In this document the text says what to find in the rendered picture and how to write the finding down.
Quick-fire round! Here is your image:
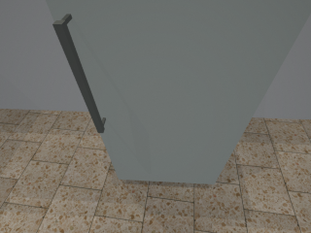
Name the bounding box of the fridge door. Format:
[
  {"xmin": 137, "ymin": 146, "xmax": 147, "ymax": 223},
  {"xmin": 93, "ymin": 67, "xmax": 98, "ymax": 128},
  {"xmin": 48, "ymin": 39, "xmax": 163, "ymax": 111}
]
[{"xmin": 46, "ymin": 0, "xmax": 311, "ymax": 184}]

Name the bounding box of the handle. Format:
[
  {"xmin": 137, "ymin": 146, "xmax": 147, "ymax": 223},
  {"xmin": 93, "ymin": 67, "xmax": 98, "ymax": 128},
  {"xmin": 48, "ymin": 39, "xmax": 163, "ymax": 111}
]
[{"xmin": 52, "ymin": 14, "xmax": 106, "ymax": 133}]

